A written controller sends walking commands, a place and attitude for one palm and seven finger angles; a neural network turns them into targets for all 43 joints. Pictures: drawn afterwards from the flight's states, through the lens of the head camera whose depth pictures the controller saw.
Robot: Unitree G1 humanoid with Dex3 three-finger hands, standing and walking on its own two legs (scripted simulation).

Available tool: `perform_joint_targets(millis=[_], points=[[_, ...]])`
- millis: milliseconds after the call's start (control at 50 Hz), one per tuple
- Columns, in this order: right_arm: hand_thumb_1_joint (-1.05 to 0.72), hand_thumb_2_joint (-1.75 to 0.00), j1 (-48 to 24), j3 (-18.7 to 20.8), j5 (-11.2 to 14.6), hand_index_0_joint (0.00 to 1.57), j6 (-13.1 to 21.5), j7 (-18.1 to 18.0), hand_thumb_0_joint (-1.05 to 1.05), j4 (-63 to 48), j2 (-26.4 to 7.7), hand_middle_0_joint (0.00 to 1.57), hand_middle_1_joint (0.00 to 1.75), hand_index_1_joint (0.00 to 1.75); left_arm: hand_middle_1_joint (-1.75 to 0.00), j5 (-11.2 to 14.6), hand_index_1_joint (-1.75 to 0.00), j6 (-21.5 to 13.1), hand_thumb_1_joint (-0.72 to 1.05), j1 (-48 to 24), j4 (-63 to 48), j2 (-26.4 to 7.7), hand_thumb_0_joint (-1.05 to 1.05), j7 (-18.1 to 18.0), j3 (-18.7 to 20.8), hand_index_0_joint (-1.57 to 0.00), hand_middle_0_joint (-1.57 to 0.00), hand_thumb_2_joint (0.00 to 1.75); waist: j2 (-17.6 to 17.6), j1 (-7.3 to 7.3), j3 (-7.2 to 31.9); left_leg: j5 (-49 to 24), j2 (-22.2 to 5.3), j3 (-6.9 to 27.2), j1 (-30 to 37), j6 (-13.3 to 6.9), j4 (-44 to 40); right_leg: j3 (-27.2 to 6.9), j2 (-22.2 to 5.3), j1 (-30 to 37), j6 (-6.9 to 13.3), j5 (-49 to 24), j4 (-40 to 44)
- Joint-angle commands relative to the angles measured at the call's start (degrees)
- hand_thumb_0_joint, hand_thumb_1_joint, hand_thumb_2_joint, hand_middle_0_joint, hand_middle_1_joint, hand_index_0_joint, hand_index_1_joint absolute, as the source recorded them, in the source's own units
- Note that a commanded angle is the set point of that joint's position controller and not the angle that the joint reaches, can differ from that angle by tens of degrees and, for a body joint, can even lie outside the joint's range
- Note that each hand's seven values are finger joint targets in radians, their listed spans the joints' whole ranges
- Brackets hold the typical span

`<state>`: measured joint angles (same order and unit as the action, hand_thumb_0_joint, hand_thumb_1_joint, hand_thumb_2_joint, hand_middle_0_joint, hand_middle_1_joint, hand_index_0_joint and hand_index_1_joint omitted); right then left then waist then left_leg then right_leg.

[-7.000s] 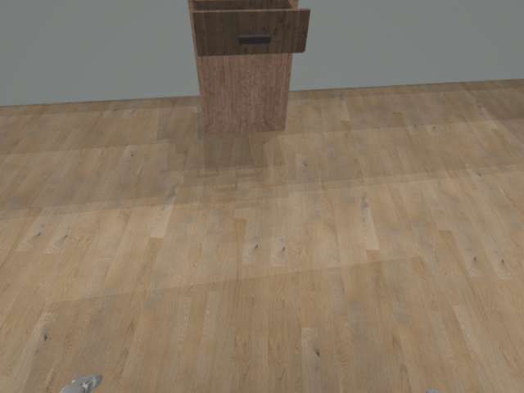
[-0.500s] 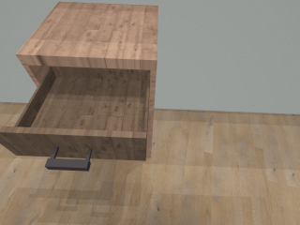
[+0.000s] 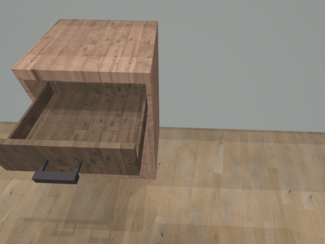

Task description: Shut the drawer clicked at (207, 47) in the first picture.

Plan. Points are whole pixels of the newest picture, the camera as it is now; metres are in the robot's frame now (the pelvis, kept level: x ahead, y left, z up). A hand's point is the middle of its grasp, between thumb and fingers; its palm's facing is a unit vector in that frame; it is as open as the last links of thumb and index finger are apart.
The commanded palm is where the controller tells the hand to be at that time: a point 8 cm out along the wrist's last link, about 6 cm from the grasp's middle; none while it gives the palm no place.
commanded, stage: come to a stop and stand still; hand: left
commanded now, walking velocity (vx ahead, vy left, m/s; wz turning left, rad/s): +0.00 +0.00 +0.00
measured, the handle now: (59, 170) +0.32 +0.33 -0.06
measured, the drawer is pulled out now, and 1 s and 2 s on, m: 0.29 0.29 0.29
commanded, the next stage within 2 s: look again from close up in 0.08 s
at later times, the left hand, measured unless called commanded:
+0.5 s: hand out of the picture -0.03 +0.20 -0.18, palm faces +0.05 -0.99 -0.15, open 7.4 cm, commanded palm none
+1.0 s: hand (66, 223) +0.17 +0.23 -0.01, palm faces +0.14 -0.99 -0.02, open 6.7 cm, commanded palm +0.07 +0.29 -0.05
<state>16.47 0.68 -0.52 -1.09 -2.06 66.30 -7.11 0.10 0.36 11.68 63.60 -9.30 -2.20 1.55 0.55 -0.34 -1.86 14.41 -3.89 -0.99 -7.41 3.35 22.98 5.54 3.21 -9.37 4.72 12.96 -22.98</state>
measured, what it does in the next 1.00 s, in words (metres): shifts its weight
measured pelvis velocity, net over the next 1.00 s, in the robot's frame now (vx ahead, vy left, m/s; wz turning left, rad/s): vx -0.03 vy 0.07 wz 0.03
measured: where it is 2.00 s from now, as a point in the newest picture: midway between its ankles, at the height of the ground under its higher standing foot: outside the picture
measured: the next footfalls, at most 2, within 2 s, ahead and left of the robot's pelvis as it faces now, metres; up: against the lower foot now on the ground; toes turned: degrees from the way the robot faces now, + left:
none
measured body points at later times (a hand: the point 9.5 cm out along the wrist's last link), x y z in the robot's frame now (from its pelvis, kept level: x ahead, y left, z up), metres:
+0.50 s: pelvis -0.02 +0.05 +0.00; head -0.03 +0.05 +0.45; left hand -0.03 +0.25 -0.17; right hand -0.01 -0.17 -0.16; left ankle -0.01 +0.14 -0.74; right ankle +0.00 -0.06 -0.74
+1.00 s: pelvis -0.03 +0.07 -0.04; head -0.03 +0.07 +0.41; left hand +0.15 +0.28 +0.00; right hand +0.10 -0.20 -0.12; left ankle -0.01 +0.15 -0.74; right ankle +0.00 -0.06 -0.74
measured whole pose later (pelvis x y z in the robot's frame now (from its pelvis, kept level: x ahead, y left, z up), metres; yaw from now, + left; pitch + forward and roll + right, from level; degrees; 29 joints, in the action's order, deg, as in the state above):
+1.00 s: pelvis -0.03 +0.07 -0.04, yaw +2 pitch +6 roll +0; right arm 16.8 2.2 1.0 18.4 -0.7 40.4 -15.2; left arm 10.1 -19.1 26.7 2.3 -8.6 0.1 1.6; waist 0.4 -2.9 7.1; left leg 21.1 2.7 -3.6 -31.3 -3.3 45.8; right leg 1.6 -2.3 -32.5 0.0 20.6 -46.4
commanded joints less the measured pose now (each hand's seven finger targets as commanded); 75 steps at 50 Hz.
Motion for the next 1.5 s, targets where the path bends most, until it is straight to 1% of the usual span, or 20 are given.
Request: perform_joint_targets(millis=[0, 140, 160, 180, 200, 240, 280, 340, 700, 720, 740, 760, 800, 860, 920, 1000, 1100, 1180, 1280, 1480], points=[[-0.90, -0.90, 4.47, 0.31, -0.38, 0.20, 0.48, -0.48, 0.00, -1.24, -4.43, 0.20, 0.30, 0.30, -0.30, -0.13, -0.30, -0.58, 0.90, 3.87, -0.93, -5.14, 0.00, 0.23, 0.73, -0.20, -0.20, 0.90, -0.81, 0.36, -3.79, -2.17, -1.31, 1.74, -3.40, -3.17, -3.66, -10.94, -9.48, -0.80, -3.27, 2.69, 10.06], [-0.90, -0.90, 6.35, -0.11, -0.37, 0.20, 0.88, -0.56, 0.00, -1.18, -4.27, 0.20, 0.30, 0.30, -0.30, -0.08, -0.30, -1.10, 0.90, 6.75, 0.07, -3.97, 0.00, 0.26, 0.46, -0.20, -0.20, 0.90, -1.10, 0.16, -3.23, -3.69, -1.24, 1.71, -2.47, -3.44, -3.79, -10.75, -9.48, -1.25, -2.84, 1.79, 10.06], [-0.90, -0.90, 0.57, 0.63, -0.05, 0.20, 2.54, 0.11, 0.00, -4.25, -6.64, 0.20, 0.30, 0.30, -0.30, -1.36, -0.30, -3.48, 0.90, 12.39, 1.05, -5.96, 0.00, -2.47, 0.52, -0.20, -0.20, 0.90, -5.98, 2.62, -4.78, 4.50, 0.07, -4.04, -11.30, -1.39, 10.67, -14.67, -13.64, 2.75, -10.82, -41.13, 6.51], [-0.90, -0.90, 1.57, -0.07, 0.54, 0.20, 2.26, -0.07, 0.00, -8.20, -5.79, 0.20, 0.30, 0.30, -0.30, -1.00, -0.30, -3.81, 0.90, 13.17, 0.53, -8.51, 0.00, -2.33, 0.20, -0.20, -0.20, 0.90, -4.88, 0.15, -1.24, 6.70, 0.83, -1.26, -11.69, -2.77, 12.30, -13.04, -17.51, 8.34, -8.17, -61.19, 0.92], [-0.90, -0.90, 5.62, -0.03, 0.43, 0.20, 2.54, -0.13, 0.00, -8.48, -3.06, 0.20, 0.30, 0.30, -0.30, -0.90, -0.30, -3.45, 0.90, 13.52, -0.87, -7.08, 0.00, -2.37, 0.20, -0.20, -0.20, 0.90, -5.04, -0.87, 8.92, 6.83, 1.23, -1.54, -10.18, -3.95, 11.48, -11.50, -17.25, 14.11, -4.19, -62.91, -3.96], [-0.90, -0.90, 6.73, 0.05, 0.48, 0.20, 2.28, -0.40, 0.00, -7.56, -3.02, 0.20, 0.30, 0.30, -0.30, -0.35, -0.30, -2.45, 0.90, 11.15, -2.04, -5.46, 0.00, -1.60, -0.32, -0.20, -0.20, 0.90, -3.22, -1.30, 10.86, 0.40, 1.64, -1.37, -3.38, -3.84, 6.01, -9.19, -14.92, 8.73, 0.27, -40.65, -3.80], [-0.90, -0.90, 6.76, 0.09, -0.18, 0.20, 1.76, -0.14, 0.00, -7.12, -4.25, 0.20, 0.30, 0.30, -0.30, -0.64, -0.30, -1.65, 0.90, 8.61, -2.27, -3.31, 0.00, -0.90, -0.82, -0.20, -0.20, 0.90, -2.25, -1.76, -0.05, -1.91, -1.38, 1.23, -3.52, -4.63, 2.69, -8.31, -11.05, -3.84, -0.54, -7.51, 1.15], [-0.90, -0.90, 5.13, -0.30, -0.53, 0.20, 1.65, 0.44, 0.00, -7.54, -5.13, 0.20, 0.30, 0.30, -0.30, -0.96, -0.30, -1.55, 0.90, 9.67, -2.36, -2.58, 0.00, -0.51, -0.95, -0.20, -0.20, 0.90, 1.82, -0.60, -8.12, 2.99, -1.49, 3.96, -9.90, -5.39, -0.52, -9.07, -8.97, -9.29, -1.17, 8.60, 3.78], [-0.90, -0.90, 6.17, -0.50, -0.35, 0.20, 3.17, 0.20, 0.00, -5.34, -6.12, 0.20, 0.30, 0.30, -0.30, -1.01, -0.30, -1.45, 0.90, 12.50, -1.94, -0.87, 0.00, 0.03, -1.37, -0.20, -0.20, 0.90, 1.12, 0.79, -4.07, 4.66, -2.74, 8.05, -11.75, -6.56, -8.25, -5.57, -8.52, -1.53, -2.72, -2.44, -1.08], [-0.90, -0.90, -1.26, -0.55, 0.43, 0.20, 3.16, 0.76, 0.00, -9.30, -8.37, 0.20, 0.30, 0.30, -0.30, -1.68, -0.30, -1.89, 0.90, 14.58, -0.08, -4.17, 0.00, -2.15, -2.00, -0.20, -0.20, 0.90, 0.25, 3.40, -7.95, -2.18, -2.44, 1.77, -13.53, -4.58, 2.53, -7.20, -10.40, -5.83, -3.02, -6.40, 0.36], [-0.90, -0.90, -0.39, 0.38, 2.70, 0.20, 12.04, -1.80, 0.00, -31.26, -17.53, 0.20, 0.30, 0.30, -0.32, 11.05, -0.32, -14.32, 0.90, -28.23, -93.73, -15.17, 0.00, -1.91, 2.80, -0.22, -0.22, 0.90, 11.48, -6.94, 22.58, -2.56, 3.41, 2.55, 4.96, -3.69, -1.79, -2.66, -4.20, -1.46, -3.18, -3.51, -4.48], [-0.90, -0.90, -5.01, -1.97, 3.18, 0.20, 18.20, -3.30, 0.00, -26.93, -12.91, 0.20, 0.30, 0.30, -0.34, 6.22, -0.34, -10.86, 0.90, -6.35, -79.79, -12.34, 0.00, -5.21, 2.78, -0.24, -0.24, 0.90, 14.04, -0.70, 21.67, 2.97, 0.74, 4.12, 2.75, -2.46, -4.28, -1.27, -3.13, -4.55, -1.74, 4.15, -9.80], [-0.90, -0.90, -2.62, -0.81, 4.47, 0.20, 21.47, -2.49, 0.00, -24.59, -11.90, 0.20, 0.30, 0.30, -0.39, 8.19, -0.39, -2.05, 0.90, 12.61, -68.58, 5.71, 0.00, -6.60, -8.95, -0.28, -0.28, 0.90, 5.39, -2.57, 3.73, 12.47, 1.33, 7.48, -10.51, -1.61, -5.13, 0.39, -2.62, -14.71, -2.89, 6.58, -11.44], [-0.90, -0.90, -3.95, 1.10, 2.11, 0.20, 24.17, -1.79, 0.00, -30.09, -15.01, 0.20, 0.30, 0.30, -0.45, 8.48, -0.45, -9.92, 0.90, 12.11, -70.30, 2.00, 0.00, -4.54, -6.41, -0.34, -0.34, 0.90, -6.97, -4.55, -0.21, 15.02, 3.10, 8.56, -18.96, -3.44, 5.42, 0.59, -2.89, -20.67, -3.68, 12.61, -10.27], [-0.90, -0.90, -6.12, 3.50, 1.13, 0.20, 23.99, 0.90, 0.00, -35.83, -13.74, 0.20, 0.30, 0.30, -0.52, 9.87, -0.52, -20.72, 0.90, 28.33, -61.16, 5.54, 0.00, 3.04, -3.95, -0.40, -0.40, 0.90, -14.66, 1.04, 4.47, 11.57, 3.63, 4.68, -26.89, -2.64, 15.17, 1.24, -2.51, -26.82, -2.98, 17.40, -17.96], [-0.90, -0.90, -9.71, 5.76, 1.13, 0.20, 20.27, 4.62, 0.00, -42.48, -14.01, 0.20, 0.30, 0.30, -0.60, 11.38, -0.60, -34.96, 0.90, 35.31, -61.78, -4.79, 0.00, 15.30, 8.45, -0.48, -0.48, 0.90, -3.18, 4.48, 9.74, 4.87, 5.09, 1.52, -34.01, -1.43, 24.83, -0.39, -2.82, -28.63, -1.18, 11.45, -27.71], [-0.90, -0.90, -11.82, 5.25, 1.83, 0.20, 15.37, 2.85, 0.00, -49.88, -12.72, 0.20, 0.30, 0.30, -0.71, 13.22, -0.71, -30.26, 0.90, 30.69, -82.35, -7.70, 0.00, 14.49, 10.96, -0.58, -0.58, 0.90, 5.18, 5.07, 18.39, 3.19, 4.78, 1.60, -34.72, -3.00, 28.11, -1.91, -2.11, -29.07, -1.34, 6.38, -32.79], [-0.90, -0.90, -7.03, 4.31, 1.35, 0.20, 15.04, 1.08, 0.00, -48.42, -11.93, 0.20, 0.30, 0.30, -0.80, 14.27, -0.80, -33.69, 0.90, 21.39, -92.71, -7.82, 0.00, 13.37, 9.44, -0.66, -0.66, 0.90, 4.73, -0.40, 19.43, 0.00, 3.91, 3.29, -33.99, -4.60, 33.64, -2.96, -1.44, -33.50, -2.27, 3.65, -32.47], [-0.90, -0.90, -7.29, 2.95, 2.41, 0.20, 18.17, -0.15, 0.00, -45.23, -13.53, 0.20, 0.30, 0.30, -0.91, 15.91, -0.91, -34.00, 0.90, 16.86, -85.90, -8.82, 0.00, 21.97, 6.63, -0.76, -0.76, 0.90, 4.14, -4.40, 15.09, 6.63, 3.67, 4.29, -37.50, -5.65, 37.47, -5.78, -1.71, -37.12, -2.84, 10.87, -28.86], [-0.90, -0.90, -11.01, 2.78, 3.69, 0.20, 16.64, -2.50, 0.00, -44.13, -10.48, 0.20, 0.30, 0.30, -1.12, 22.27, -1.12, -20.68, 0.90, 26.14, -78.20, -16.09, 0.00, 23.04, 24.73, -0.96, -0.96, 0.90, -3.60, 2.64, 21.57, -0.70, 3.99, 3.99, -38.54, -4.74, 33.38, -9.87, -5.00, -18.06, -5.69, -0.42, -23.71]])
